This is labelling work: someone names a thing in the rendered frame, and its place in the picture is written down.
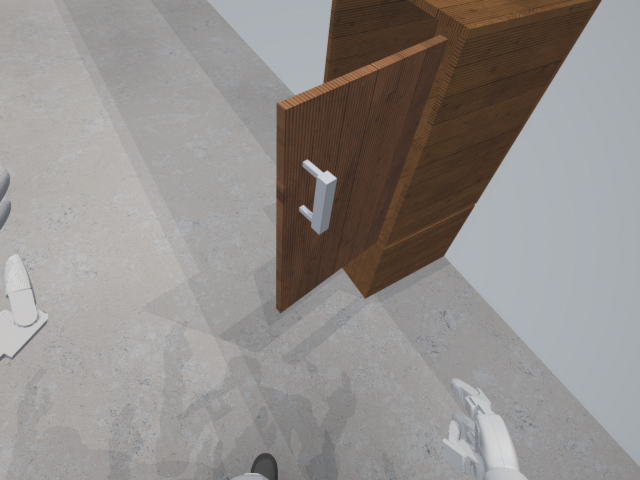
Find left robot foot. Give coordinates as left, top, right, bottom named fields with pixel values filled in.
left=251, top=453, right=278, bottom=480

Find handle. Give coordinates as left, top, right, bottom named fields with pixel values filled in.
left=299, top=159, right=337, bottom=235

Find cupboard door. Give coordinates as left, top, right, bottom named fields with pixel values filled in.
left=276, top=35, right=448, bottom=313

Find right robot hand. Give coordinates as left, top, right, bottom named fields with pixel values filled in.
left=442, top=378, right=520, bottom=480

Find left robot hand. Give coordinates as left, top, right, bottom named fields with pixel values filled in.
left=0, top=167, right=48, bottom=361

